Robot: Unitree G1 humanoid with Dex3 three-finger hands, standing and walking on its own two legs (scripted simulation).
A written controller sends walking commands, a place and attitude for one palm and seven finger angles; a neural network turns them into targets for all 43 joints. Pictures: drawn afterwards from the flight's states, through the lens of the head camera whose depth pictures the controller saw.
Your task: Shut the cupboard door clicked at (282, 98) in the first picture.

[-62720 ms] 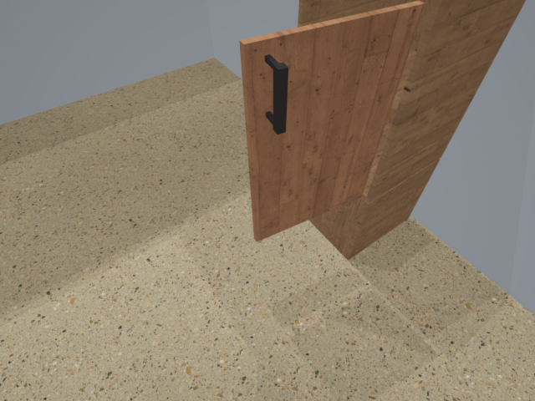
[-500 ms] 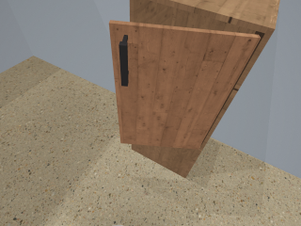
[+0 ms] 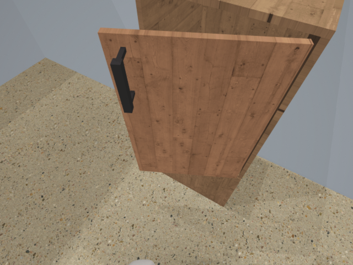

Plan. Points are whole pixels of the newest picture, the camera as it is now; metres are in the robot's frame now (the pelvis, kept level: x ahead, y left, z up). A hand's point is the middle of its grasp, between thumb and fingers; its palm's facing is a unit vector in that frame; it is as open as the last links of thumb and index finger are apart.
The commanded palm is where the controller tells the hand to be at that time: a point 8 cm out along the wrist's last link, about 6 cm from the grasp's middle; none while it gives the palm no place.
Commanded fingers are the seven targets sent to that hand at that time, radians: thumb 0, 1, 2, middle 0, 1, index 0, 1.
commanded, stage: come to a stop and stand still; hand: left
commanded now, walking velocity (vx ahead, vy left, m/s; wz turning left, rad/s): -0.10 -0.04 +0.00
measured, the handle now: (125, 82) +0.44 +0.14 +0.16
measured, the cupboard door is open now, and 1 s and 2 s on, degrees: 26 26 26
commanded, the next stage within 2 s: look again from close up in 0.88 s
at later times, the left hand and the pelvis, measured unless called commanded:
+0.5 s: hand out of the picture +0.00 +0.17 -0.16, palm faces -0.01 -0.98 -0.21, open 7.3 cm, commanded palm none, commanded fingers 0.00 0.90 0.90 -0.20 -0.30 -0.20 -0.30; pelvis -0.03 -0.01 +0.01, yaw -1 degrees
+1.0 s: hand out of the picture -0.05 +0.13 -0.17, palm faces +0.00 -0.99 -0.13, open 7.3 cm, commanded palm none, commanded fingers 0.00 0.90 0.90 -0.20 -0.30 -0.20 -0.30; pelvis -0.04 -0.02 +0.01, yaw +0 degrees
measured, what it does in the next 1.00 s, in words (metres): steps on the spot: left foot, then right foot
